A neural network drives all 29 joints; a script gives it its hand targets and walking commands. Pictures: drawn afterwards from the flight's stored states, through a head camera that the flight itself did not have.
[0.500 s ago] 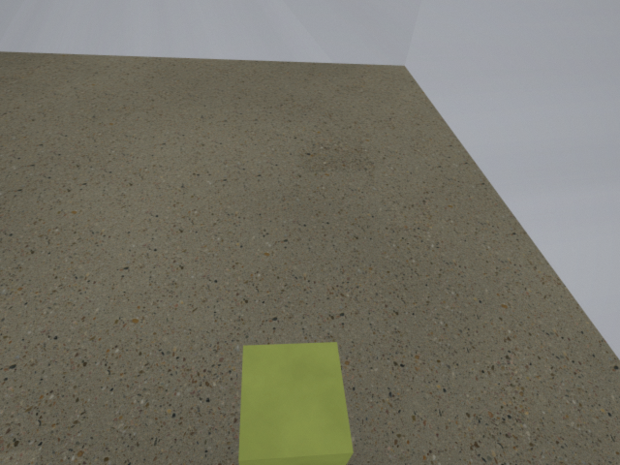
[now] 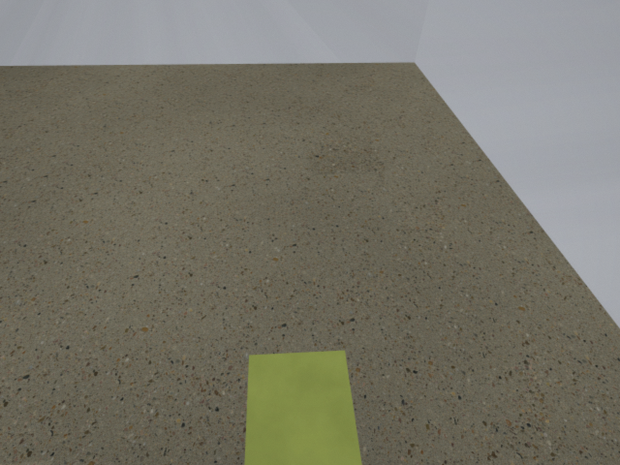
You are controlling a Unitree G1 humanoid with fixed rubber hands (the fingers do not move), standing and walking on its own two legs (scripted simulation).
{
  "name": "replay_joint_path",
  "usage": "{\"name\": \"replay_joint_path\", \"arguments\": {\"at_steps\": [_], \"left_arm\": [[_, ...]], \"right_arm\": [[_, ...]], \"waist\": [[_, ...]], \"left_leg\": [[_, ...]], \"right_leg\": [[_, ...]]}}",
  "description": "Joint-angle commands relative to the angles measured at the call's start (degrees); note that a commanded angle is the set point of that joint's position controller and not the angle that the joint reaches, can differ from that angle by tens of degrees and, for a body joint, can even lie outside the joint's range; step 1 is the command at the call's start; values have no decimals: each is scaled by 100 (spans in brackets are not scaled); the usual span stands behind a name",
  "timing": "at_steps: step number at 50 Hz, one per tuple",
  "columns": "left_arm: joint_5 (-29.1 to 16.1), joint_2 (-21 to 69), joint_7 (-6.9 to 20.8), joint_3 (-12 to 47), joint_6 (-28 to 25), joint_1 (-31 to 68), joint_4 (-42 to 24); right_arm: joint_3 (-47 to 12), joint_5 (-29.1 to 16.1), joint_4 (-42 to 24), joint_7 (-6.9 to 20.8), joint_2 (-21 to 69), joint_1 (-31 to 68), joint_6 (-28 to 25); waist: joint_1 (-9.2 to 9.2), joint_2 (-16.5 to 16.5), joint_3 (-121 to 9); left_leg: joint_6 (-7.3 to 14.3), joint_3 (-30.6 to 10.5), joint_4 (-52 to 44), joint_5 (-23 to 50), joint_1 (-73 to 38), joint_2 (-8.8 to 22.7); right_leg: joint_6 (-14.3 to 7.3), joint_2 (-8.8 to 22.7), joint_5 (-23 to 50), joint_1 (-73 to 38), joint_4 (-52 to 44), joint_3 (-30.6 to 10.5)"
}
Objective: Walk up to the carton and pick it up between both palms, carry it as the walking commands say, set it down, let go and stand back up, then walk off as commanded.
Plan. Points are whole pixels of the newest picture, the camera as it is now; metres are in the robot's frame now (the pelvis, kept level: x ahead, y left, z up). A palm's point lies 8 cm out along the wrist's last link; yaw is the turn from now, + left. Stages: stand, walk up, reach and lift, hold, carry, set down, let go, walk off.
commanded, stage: walk up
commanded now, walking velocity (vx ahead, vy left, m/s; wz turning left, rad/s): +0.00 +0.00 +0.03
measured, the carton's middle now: (299, 425) +0.38 -0.01 -0.63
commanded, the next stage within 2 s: stand in 0.14 s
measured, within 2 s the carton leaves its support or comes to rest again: neither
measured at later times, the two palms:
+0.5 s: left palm out of the picture -0.03 +0.19 -0.15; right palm out of the picture -0.04 -0.20 -0.15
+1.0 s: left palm out of the picture +0.10 +0.18 -0.17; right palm out of the picture +0.11 -0.19 -0.17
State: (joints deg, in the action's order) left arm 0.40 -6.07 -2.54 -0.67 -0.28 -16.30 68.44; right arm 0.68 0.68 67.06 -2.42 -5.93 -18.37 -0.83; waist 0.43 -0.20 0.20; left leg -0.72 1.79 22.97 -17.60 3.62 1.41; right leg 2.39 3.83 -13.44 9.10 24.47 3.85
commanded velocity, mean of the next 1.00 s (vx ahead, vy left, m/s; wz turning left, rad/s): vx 0.00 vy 0.00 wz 0.00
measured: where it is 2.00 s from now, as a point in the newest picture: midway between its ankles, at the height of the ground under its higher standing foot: outside the picture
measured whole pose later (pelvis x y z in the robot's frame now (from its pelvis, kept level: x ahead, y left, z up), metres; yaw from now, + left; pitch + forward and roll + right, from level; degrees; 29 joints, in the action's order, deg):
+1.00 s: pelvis -0.06 -0.01 -0.04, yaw +0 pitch +20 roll +0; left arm 5.4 -2.8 2.6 -5.9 24.0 -2.1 30.9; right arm 5.1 3.6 24.7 -0.1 -1.5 -4.2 25.2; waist 0.0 0.5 -3.8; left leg -1.5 0.3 46.8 -21.0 46.0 2.0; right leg 0.8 3.4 -14.8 49.9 44.6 2.5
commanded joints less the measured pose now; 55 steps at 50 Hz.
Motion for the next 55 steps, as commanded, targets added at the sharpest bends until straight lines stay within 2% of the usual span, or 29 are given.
{"name": "replay_joint_path", "arguments": {"at_steps": [1,3,5,9,10,15,18,23,24,25,26,28,29,30,31,32,35,36,37,38,39,42,43,44,47,48,52,54,55], "left_arm": [[0,-453,-17,-72,-54,-507,-87],[27,-514,10,-133,-32,-431,-105],[-1,-378,-14,-92,-29,-446,-129],[3,-439,-9,-76,-35,-543,-68],[-18,-399,2,-80,-6,-493,-131],[-16,-299,11,-6,-21,-511,-85],[-5,-483,31,-67,-21,-661,-41],[-26,-365,-4,-18,-14,-501,-55],[-368,-1379,93,301,-12,4799,-4620],[-465,-824,-115,99,493,3765,-3645],[-445,-827,-145,249,816,3571,-3539],[-612,-843,-238,417,1449,3135,-3740],[-842,-910,-305,409,1943,2487,-3245],[-859,-839,-349,564,2407,2198,-3248],[-881,-942,-253,549,2825,1377,-2950],[-1112,-774,-156,727,3147,964,-3071],[-1210,-513,157,788,3755,-221,-2750],[-1007,-486,203,685,3698,-132,-2879],[-725,-708,290,360,3626,73,-3342],[-440,-626,333,279,3515,247,-3272],[-241,-593,353,9,3384,808,-3910],[328,-535,326,-485,2975,1555,-4252],[492,-554,328,-604,2810,1638,-4284],[595,-652,327,-702,2636,1752,-4301],[635,-788,473,-981,2052,2192,-4784],[654,-1067,486,-1128,1963,2405,-4860],[308,-1016,645,-953,2301,2167,-5197],[108,-875,666,-862,2593,2120,-5088],[137,-804,654,-913,2758,2118,-4963]], "right_arm": [[27,-22,85,-24,-347,-663,4],[54,-31,-4,-31,-450,-464,-38],[66,1,25,-24,-459,-436,-38],[75,-27,85,-41,-498,-569,-54],[11,-14,182,-41,-324,-606,-48],[55,7,152,-29,-503,-483,-16],[52,-3,181,-51,-453,-452,-35],[14,-9,226,-12,-324,-525,-54],[-156,-409,-4822,60,-1451,5108,-34],[-194,-513,-3528,-96,-1471,4324,542],[-188,-641,-3506,-82,-1092,4279,935],[-323,-725,-3792,-1,-426,3858,1636],[-458,-957,-3446,-8,-326,2968,2113],[-617,-860,-3306,-41,-505,2363,2582],[-627,-1016,-3002,-55,-639,1375,3017],[-702,-1111,-3221,-109,-707,1055,3367],[-343,-992,-3418,-56,-775,295,3854],[-233,-675,-3059,-44,-544,-237,3851],[43,-460,-3477,10,-592,236,3767],[95,-179,-3193,19,-430,97,3699],[101,-160,-3948,91,-157,681,3572],[457,392,-4315,145,-172,1430,3098],[408,364,-4756,188,-121,1853,2897],[564,458,-4718,166,-250,1797,2722],[879,447,-5532,202,-440,2509,2213],[678,299,-5354,220,-302,2345,2165],[743,56,-5615,221,-361,1987,2610],[536,-109,-5582,267,-235,2009,2928],[443,-171,-5511,307,-237,2235,3048]], "waist": [[34,65,700],[-18,-100,555],[-43,276,609],[7,-211,300],[13,109,594],[33,172,485],[-39,-113,511],[48,157,638],[351,292,-731],[51,467,-527],[29,231,-620],[-393,332,-896],[-368,491,-1364],[-171,-16,-1260],[-78,114,-1268],[46,-152,-1538],[157,-95,-2494],[130,-194,-2218],[-9,102,-2206],[54,-17,-1939],[-68,-30,-1820],[-74,15,-1799],[-237,85,-2057],[-59,2,-2123],[47,-274,-3264],[-148,-57,-3564],[121,296,-3820],[19,153,-3541],[-149,138,-3368]], "left_leg": [[45,-237,-403,1535,710,453],[84,-300,-407,1716,608,446],[104,-218,-370,1783,696,443],[78,-219,-410,1603,414,430],[99,-239,-410,1734,646,467],[77,-200,-489,1495,517,441],[100,-240,-465,1406,522,435],[59,-207,-549,1472,677,444],[293,-16,434,-665,2588,-373],[277,239,554,-1189,3163,-41],[322,255,590,-1617,3277,-65],[481,304,582,-1334,3692,-57],[478,195,766,-644,3660,-32],[465,1,916,-39,3581,-19],[486,-34,1067,411,3553,-159],[462,-110,1187,1013,3443,-246],[338,-308,1334,2424,2727,-452],[363,-389,1172,2680,2744,-446],[238,-230,1171,2845,2690,-591],[224,-326,1004,2939,2658,-527],[238,-228,971,2853,2676,-505],[160,-256,1242,2975,3123,-413],[111,-212,1436,3082,3356,-424],[87,-251,1743,3050,3507,-398],[-12,-191,2178,2410,4206,-451],[14,-105,2384,2180,4358,-422],[84,64,2629,1164,4323,-372],[144,107,2590,522,4507,-413],[206,64,2494,45,4577,-415]], "right_leg": [[-152,385,1471,-42,-346,-335],[-145,394,1634,-65,-320,-281],[-137,366,1551,-156,-392,-299],[-189,366,1623,-260,-339,-244],[-194,363,1577,-194,-425,-305],[-143,334,1157,-167,-488,-240],[-186,322,1268,-111,-517,-269],[-181,337,1207,-227,-489,-305],[-341,-672,-397,1449,279,29],[-414,-326,-811,1410,849,128],[-500,-331,-1154,1261,831,219],[-561,-266,-1097,1351,1199,172],[-672,-246,-471,1006,1207,-33],[-670,-346,-76,1357,1325,-154],[-728,-389,421,1248,1391,-213],[-644,-490,1083,1194,1531,-207],[-646,-617,2552,979,1489,-393],[-610,-647,2836,915,1393,-470],[-542,-653,3056,898,1266,-483],[-504,-659,3261,889,1229,-524],[-406,-699,3201,870,1153,-524],[-341,-613,3306,1195,1454,-422],[-291,-596,3340,1258,1600,-334],[-329,-541,3455,1472,1755,-422],[-221,-487,3898,1428,2381,-436],[-220,-412,3640,1317,2570,-467],[-259,-502,2179,1641,2745,-355],[-251,-569,1035,1996,2647,-261],[-263,-543,292,2177,2562,-231]]}}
